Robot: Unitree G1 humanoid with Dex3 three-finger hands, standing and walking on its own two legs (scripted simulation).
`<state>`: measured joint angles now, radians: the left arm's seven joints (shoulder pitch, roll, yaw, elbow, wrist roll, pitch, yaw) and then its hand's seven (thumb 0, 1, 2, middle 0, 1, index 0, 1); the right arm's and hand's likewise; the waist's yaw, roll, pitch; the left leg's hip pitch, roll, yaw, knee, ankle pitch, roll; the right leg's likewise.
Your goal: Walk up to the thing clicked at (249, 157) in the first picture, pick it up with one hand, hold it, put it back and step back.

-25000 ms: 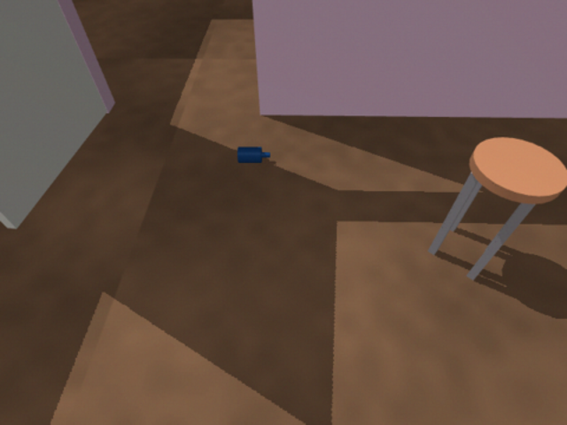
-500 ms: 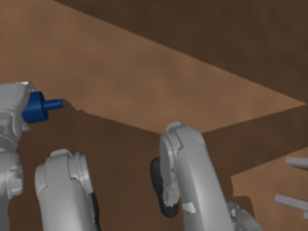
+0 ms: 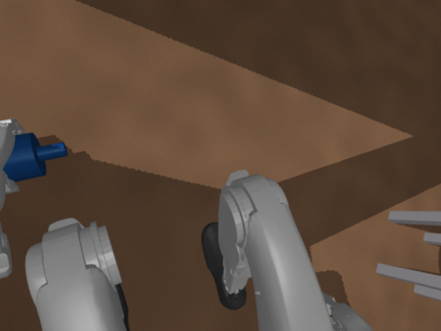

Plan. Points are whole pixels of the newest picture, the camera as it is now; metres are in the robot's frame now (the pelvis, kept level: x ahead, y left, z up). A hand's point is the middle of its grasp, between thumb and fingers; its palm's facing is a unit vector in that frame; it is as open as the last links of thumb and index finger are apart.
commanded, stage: rest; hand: left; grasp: from above
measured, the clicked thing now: (14, 158) +0.44 +0.26 -0.25
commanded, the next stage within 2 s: open in 0.48 s
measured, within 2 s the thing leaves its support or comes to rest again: neither
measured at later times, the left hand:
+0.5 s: hand (0, 160) +0.43 +0.27 -0.24, palm faces -0.48 -0.13 -0.87, open 10.8 cm
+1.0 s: hand (0, 160) +0.43 +0.27 -0.24, palm faces -0.46 -0.09 -0.88, open 11.3 cm
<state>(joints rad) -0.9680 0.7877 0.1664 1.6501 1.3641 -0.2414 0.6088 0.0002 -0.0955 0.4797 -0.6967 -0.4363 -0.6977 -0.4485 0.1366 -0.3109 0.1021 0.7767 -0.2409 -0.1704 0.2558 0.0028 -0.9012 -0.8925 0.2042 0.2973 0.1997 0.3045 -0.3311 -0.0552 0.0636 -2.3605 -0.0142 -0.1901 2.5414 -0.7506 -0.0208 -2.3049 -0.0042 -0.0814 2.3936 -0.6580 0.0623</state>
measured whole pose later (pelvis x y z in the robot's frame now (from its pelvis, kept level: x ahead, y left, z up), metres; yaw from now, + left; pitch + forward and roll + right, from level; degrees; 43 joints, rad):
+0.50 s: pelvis +0.00 +0.00 +0.00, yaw -1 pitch +30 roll -12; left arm -1.02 0.85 0.18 1.76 1.35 -0.22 0.64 0.00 -0.09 0.47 -0.69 -0.45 -0.69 -0.46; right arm 0.13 -0.33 0.16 0.76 -0.26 -0.23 0.31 0.00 -0.91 -0.90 0.20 0.30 0.20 0.30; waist -0.37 -0.07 0.11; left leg -2.35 -0.01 -0.21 2.56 -0.75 -0.01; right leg -2.29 0.01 -0.10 2.39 -0.64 0.07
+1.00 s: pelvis -0.01 +0.00 +0.00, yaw -2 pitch +28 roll -13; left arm -1.03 0.88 0.12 1.79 1.37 -0.23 0.69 0.00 -0.12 0.72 -0.49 -0.66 -0.48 -0.67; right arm 0.10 -0.34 0.19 0.77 -0.29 -0.27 0.32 0.00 -0.90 -0.90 0.20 0.30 0.20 0.30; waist -0.37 -0.09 0.12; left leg -2.34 -0.01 -0.23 2.57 -0.74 -0.02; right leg -2.27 0.02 -0.12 2.39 -0.63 0.07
